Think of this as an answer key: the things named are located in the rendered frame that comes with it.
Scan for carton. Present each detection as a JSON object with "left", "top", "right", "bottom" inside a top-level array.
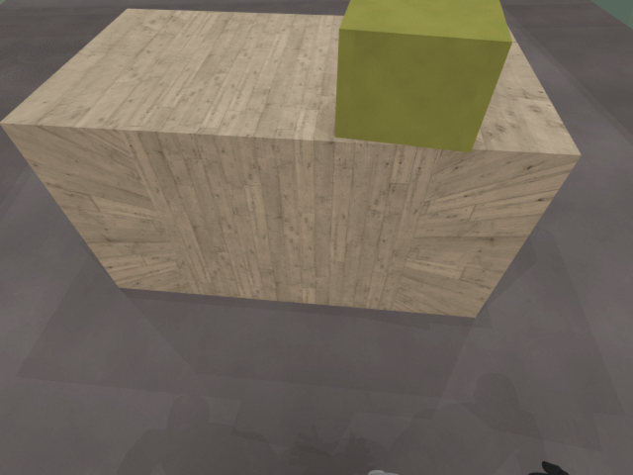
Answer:
[{"left": 334, "top": 0, "right": 512, "bottom": 152}]

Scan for pedestal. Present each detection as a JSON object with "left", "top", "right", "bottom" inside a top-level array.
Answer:
[{"left": 0, "top": 9, "right": 581, "bottom": 318}]

